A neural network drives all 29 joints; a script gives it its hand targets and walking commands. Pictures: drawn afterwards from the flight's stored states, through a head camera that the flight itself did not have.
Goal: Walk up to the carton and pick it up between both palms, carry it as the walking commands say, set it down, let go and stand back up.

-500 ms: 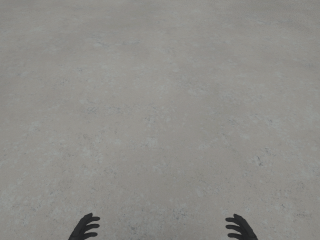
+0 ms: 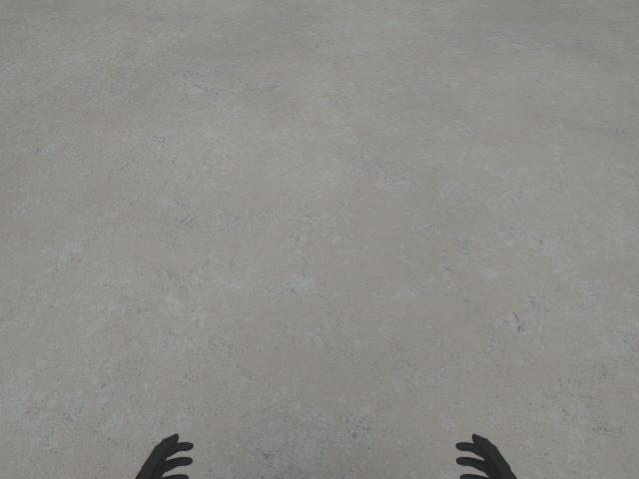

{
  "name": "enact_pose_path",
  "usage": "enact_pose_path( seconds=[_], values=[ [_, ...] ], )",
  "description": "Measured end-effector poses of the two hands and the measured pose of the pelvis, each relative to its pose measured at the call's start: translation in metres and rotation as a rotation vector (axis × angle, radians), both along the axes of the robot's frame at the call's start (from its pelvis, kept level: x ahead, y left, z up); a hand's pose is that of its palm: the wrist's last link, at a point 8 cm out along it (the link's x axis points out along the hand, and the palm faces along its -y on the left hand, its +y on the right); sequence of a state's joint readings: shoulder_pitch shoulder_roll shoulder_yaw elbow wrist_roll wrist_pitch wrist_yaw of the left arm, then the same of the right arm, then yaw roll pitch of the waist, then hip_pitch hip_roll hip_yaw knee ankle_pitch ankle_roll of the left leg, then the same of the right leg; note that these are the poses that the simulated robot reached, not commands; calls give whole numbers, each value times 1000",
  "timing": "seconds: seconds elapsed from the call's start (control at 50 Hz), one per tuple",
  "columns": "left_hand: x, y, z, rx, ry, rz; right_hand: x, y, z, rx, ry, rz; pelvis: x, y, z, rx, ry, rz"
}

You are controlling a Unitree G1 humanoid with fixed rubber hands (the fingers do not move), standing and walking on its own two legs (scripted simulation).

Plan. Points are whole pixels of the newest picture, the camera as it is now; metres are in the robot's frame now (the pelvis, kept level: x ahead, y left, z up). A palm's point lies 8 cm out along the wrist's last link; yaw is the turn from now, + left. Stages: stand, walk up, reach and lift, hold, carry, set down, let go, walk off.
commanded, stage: stand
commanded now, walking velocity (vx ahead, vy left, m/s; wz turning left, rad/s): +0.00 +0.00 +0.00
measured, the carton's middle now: out of the picture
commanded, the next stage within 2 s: walk up in 1.96 s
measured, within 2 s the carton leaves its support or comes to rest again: neither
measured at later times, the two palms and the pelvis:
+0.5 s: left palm out of the picture +0.11 +0.23 -0.10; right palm out of the picture +0.11 -0.23 -0.10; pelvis +0.00 +0.00 +0.00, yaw +0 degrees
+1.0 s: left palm out of the picture +0.09 +0.23 -0.11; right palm out of the picture +0.09 -0.23 -0.11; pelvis +0.00 +0.00 +0.01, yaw +0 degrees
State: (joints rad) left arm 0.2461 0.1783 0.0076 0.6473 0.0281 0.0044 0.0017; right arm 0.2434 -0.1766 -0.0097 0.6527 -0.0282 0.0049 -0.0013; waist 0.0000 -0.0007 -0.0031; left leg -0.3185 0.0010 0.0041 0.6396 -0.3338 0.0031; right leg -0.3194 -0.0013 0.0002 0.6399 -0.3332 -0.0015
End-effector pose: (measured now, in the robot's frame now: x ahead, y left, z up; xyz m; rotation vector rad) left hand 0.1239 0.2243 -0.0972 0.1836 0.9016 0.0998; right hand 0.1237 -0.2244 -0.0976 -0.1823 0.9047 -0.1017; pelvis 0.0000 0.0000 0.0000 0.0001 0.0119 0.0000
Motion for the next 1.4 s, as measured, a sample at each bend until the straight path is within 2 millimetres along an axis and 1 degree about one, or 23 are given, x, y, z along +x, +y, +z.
enact_pose_path(
  seconds=[0.5, 0.84, 1.12, 1.4],
  values=[
    [-13, 3, -4, 1, 46, 28, -14, -3, -4, 0, 47, -30, 1, 0, 3, 0, -5, 0],
    [-27, 5, -8, 4, 92, 51, -28, -5, -8, -2, 95, -52, 1, 0, 5, 0, -10, 0],
    [-46, 8, -13, 8, 159, 76, -46, -7, -13, -6, 161, -75, 0, 0, 8, 0, -17, 0],
    [-76, 10, -20, 8, 266, 108, -75, -9, -20, -7, 263, -105, 0, 0, 12, 0, -26, 0]
  ],
)
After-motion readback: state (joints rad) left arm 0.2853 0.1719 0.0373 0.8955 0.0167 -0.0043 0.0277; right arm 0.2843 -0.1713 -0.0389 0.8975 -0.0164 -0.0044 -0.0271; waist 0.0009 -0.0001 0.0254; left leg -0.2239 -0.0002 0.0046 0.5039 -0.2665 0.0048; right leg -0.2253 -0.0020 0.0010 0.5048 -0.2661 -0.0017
